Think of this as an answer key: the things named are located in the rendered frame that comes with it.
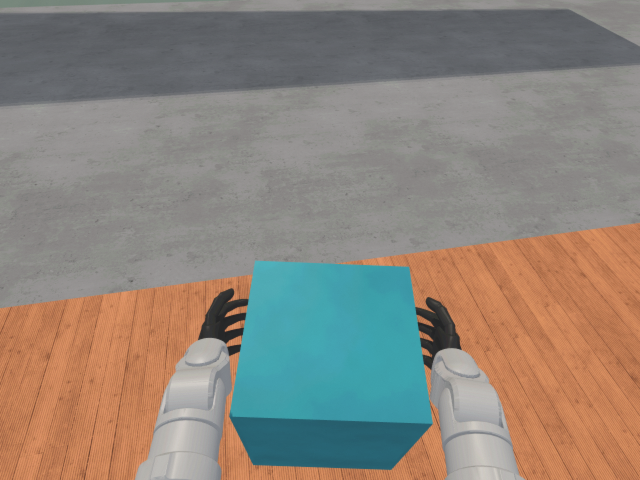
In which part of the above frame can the robot right forearm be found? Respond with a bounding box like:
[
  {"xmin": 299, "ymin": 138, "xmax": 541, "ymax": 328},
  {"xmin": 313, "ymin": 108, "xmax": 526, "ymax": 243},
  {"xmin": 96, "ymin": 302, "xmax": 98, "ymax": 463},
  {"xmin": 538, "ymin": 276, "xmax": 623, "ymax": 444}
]
[{"xmin": 430, "ymin": 348, "xmax": 525, "ymax": 480}]

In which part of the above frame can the robot left forearm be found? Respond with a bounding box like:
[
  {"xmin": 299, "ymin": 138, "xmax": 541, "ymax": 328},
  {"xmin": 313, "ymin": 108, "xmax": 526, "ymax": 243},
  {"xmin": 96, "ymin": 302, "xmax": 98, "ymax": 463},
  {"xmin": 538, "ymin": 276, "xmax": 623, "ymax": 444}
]
[{"xmin": 135, "ymin": 338, "xmax": 232, "ymax": 480}]

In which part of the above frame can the carton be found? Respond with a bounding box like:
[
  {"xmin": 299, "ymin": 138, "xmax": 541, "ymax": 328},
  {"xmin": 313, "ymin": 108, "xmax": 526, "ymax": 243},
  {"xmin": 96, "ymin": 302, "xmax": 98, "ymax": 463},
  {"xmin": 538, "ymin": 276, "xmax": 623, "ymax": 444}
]
[{"xmin": 229, "ymin": 261, "xmax": 433, "ymax": 470}]

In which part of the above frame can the right robot hand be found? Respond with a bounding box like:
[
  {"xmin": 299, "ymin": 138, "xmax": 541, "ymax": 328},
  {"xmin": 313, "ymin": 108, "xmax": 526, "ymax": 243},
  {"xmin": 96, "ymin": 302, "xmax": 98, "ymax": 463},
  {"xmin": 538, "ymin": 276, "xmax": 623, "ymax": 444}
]
[{"xmin": 415, "ymin": 297, "xmax": 462, "ymax": 369}]

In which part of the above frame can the left robot hand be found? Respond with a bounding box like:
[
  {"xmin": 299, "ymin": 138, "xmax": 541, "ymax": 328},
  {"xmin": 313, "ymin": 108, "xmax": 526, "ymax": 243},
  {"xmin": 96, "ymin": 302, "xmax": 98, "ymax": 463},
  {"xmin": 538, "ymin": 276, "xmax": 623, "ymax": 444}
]
[{"xmin": 198, "ymin": 288, "xmax": 249, "ymax": 356}]

